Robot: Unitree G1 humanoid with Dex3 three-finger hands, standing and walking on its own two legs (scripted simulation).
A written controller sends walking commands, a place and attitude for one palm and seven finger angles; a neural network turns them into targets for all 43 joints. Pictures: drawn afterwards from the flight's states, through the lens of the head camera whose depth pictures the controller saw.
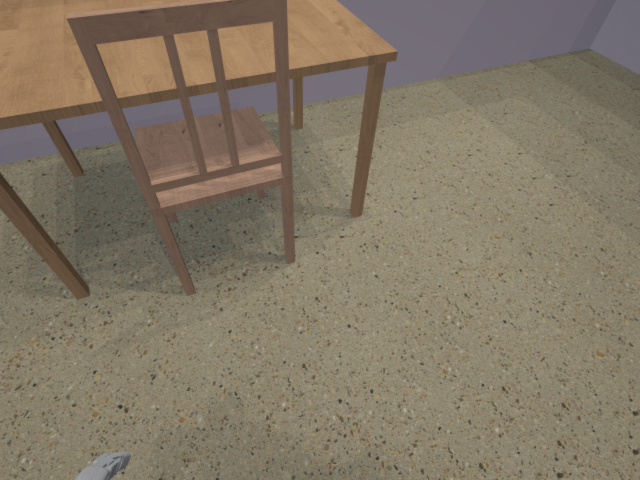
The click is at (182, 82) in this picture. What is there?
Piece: chair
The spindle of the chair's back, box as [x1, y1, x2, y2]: [163, 35, 206, 173]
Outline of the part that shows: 163,36 178,94 200,173 206,172 173,35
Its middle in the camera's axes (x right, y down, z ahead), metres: -0.32 -0.30 +0.93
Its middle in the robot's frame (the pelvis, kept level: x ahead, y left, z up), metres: +0.89 +0.37 -0.05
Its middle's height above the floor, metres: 0.72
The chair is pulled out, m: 0.00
